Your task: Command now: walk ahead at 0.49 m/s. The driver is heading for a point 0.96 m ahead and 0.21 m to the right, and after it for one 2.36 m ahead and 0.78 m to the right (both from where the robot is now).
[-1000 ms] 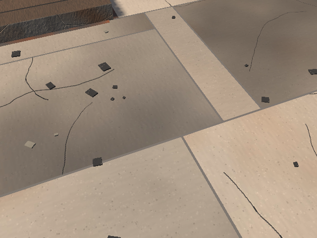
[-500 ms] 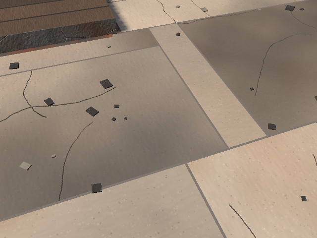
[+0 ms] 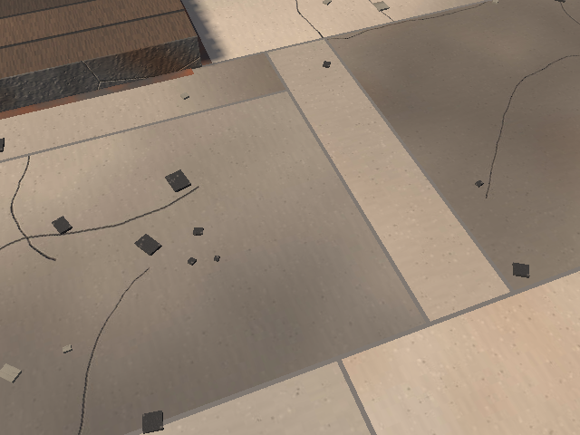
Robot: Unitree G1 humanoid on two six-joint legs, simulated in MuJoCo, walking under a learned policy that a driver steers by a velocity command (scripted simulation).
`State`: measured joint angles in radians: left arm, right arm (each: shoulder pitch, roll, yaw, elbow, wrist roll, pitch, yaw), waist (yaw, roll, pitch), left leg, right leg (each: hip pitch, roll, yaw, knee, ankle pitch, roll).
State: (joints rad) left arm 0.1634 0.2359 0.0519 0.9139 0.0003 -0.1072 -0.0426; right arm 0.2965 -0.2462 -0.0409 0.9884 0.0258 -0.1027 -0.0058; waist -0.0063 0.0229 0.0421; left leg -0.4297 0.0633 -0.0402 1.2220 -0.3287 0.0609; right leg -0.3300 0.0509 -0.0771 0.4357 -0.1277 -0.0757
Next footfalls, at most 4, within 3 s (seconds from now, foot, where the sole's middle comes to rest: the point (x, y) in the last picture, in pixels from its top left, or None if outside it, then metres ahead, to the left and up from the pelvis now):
0.42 left None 0.41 0.17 -0.77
0.98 right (352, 352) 0.66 -0.11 -0.77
1.48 left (329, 236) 1.02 -0.07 -0.77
2.02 right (453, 210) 1.11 -0.44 -0.77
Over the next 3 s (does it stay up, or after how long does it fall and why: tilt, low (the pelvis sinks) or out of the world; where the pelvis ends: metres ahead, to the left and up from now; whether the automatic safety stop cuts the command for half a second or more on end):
stays up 1.53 -0.50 0.00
